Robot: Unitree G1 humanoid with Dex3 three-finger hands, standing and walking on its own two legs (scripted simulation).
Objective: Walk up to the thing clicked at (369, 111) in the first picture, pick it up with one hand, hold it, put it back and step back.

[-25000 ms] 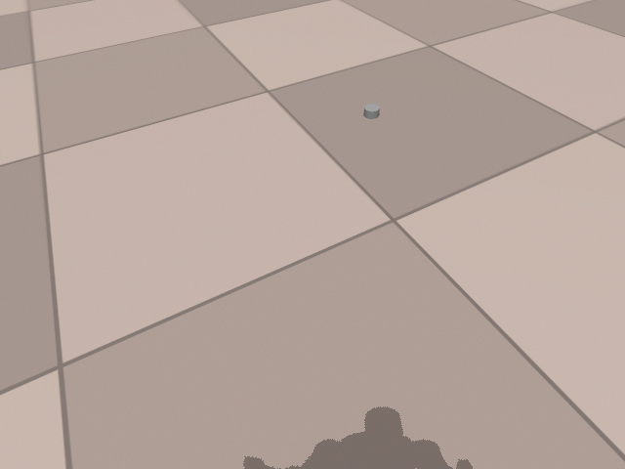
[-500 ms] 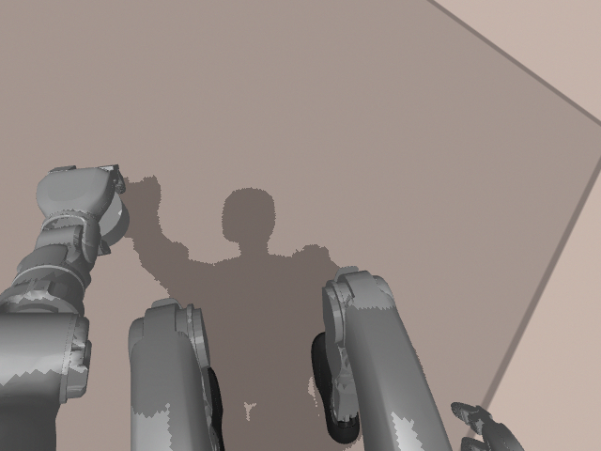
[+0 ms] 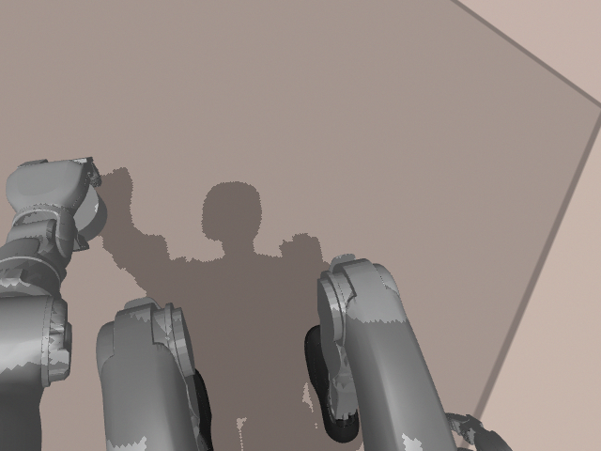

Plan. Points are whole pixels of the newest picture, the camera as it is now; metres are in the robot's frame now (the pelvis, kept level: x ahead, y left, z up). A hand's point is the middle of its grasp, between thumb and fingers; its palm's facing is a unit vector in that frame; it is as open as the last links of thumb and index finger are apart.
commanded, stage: lower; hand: left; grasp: from above
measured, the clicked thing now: (68, 210) +0.48 +0.26 -0.19
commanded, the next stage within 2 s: rest in 0.38 s
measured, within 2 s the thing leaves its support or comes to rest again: neither
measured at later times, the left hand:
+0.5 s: hand (82, 220) +0.47 +0.25 -0.22, palm faces -0.46 -0.05 -0.89, open 10.7 cm
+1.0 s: hand (92, 224) +0.47 +0.25 -0.26, palm faces -0.46 -0.09 -0.88, open 10.7 cm
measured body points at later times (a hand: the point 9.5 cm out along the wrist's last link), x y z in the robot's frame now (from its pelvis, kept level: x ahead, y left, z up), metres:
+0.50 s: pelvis +0.01 +0.00 -0.03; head +0.26 +0.06 +0.34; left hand +0.49 +0.25 -0.17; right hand +0.03 -0.27 -0.12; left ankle +0.08 +0.13 -0.30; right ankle +0.10 -0.13 -0.30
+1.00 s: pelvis +0.01 +0.01 -0.04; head +0.27 +0.08 +0.31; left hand +0.49 +0.25 -0.21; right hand +0.02 -0.26 -0.12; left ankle +0.08 +0.13 -0.30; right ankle +0.10 -0.13 -0.30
